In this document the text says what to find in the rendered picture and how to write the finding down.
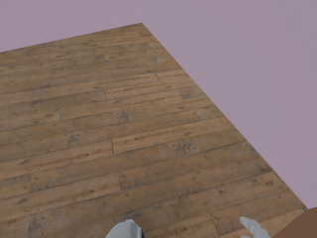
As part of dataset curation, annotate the left robot shin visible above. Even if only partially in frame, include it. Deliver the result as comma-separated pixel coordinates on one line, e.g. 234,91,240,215
126,219,136,224

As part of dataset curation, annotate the left robot thigh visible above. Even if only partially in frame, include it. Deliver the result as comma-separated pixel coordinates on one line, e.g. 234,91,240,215
105,221,142,238

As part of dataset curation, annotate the cupboard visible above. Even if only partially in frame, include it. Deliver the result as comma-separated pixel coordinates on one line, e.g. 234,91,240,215
271,206,317,238

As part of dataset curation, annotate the robot right hand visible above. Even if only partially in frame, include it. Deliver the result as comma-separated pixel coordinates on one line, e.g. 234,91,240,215
240,216,270,238

